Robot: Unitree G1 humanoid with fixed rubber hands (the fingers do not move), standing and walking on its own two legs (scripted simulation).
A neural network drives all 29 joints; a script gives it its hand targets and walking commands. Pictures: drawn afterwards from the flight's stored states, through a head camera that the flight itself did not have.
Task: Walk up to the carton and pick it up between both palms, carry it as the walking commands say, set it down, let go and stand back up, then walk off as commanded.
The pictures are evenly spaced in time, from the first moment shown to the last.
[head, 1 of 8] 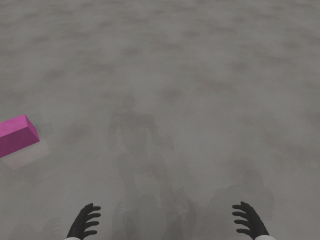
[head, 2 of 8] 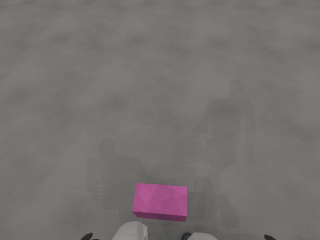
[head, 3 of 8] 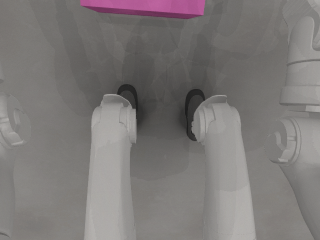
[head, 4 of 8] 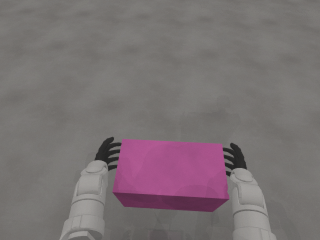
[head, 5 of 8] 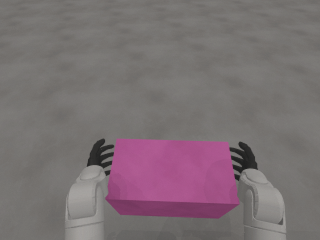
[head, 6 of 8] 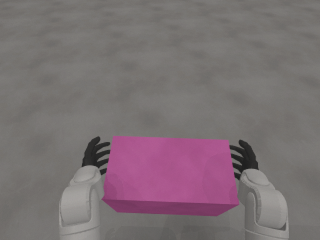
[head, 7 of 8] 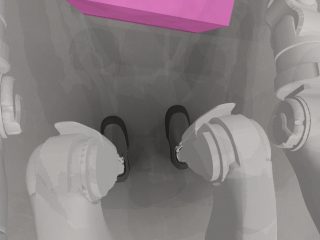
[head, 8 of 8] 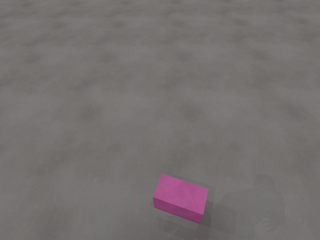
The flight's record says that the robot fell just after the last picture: no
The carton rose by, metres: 0.72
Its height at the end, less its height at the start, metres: +0.00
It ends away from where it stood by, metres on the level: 1.65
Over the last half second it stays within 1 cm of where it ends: yes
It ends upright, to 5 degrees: yes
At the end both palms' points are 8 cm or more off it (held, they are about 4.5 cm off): yes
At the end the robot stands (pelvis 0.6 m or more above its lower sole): yes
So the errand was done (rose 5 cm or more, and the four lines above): yes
